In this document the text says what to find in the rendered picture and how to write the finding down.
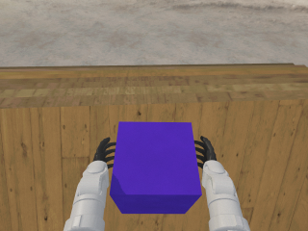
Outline right robot forearm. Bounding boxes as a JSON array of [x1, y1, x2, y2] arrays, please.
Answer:
[[201, 160, 250, 231]]

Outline left robot forearm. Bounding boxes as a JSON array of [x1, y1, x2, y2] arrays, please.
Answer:
[[64, 161, 110, 231]]

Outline left robot hand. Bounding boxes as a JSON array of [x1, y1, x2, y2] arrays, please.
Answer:
[[93, 137, 116, 168]]

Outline right robot hand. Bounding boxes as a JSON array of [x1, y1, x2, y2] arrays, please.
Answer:
[[194, 136, 217, 168]]

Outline carton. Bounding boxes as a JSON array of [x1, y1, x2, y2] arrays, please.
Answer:
[[110, 121, 202, 214]]

